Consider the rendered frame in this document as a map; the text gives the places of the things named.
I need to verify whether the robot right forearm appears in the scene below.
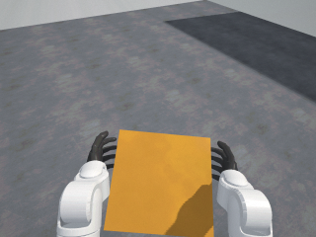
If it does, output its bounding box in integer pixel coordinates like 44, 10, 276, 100
216, 169, 274, 237

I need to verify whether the carton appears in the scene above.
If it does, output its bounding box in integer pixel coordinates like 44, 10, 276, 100
104, 129, 214, 237

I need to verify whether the left robot hand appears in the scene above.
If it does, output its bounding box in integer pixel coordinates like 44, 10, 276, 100
87, 130, 117, 170

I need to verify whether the robot left forearm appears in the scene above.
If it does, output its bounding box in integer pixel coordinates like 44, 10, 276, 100
56, 160, 110, 237

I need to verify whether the right robot hand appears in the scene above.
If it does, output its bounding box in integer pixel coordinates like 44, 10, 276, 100
210, 140, 238, 181

